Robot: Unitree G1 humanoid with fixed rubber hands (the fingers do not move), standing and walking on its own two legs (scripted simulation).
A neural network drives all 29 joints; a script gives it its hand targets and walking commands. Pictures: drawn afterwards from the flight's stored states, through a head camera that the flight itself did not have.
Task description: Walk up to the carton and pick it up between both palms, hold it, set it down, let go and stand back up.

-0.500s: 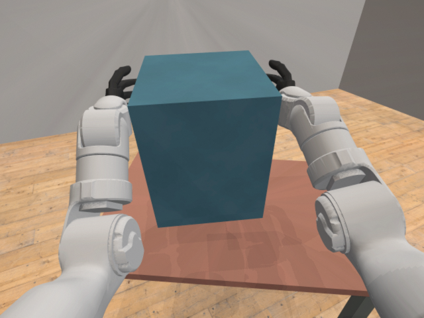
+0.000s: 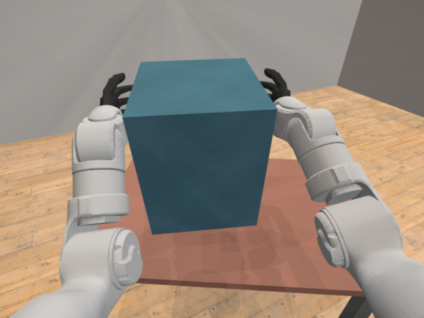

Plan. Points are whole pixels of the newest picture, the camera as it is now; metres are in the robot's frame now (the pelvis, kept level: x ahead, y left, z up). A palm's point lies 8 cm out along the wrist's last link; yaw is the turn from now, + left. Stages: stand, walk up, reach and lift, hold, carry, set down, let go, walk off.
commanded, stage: hold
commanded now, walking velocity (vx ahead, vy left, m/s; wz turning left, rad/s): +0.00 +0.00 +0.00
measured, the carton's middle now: (199, 144) +0.37 +0.00 +0.23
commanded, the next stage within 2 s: none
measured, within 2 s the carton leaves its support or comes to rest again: neither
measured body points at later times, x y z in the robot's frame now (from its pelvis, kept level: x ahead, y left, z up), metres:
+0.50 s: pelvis +0.00 +0.00 +0.00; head -0.09 +0.01 +0.44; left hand +0.38 +0.15 +0.29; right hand +0.39 -0.14 +0.30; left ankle +0.01 +0.13 -0.75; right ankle +0.00 -0.12 -0.75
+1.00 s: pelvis +0.00 +0.00 +0.00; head -0.10 +0.01 +0.44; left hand +0.38 +0.15 +0.30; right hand +0.38 -0.14 +0.31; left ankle +0.01 +0.13 -0.75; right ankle +0.00 -0.12 -0.75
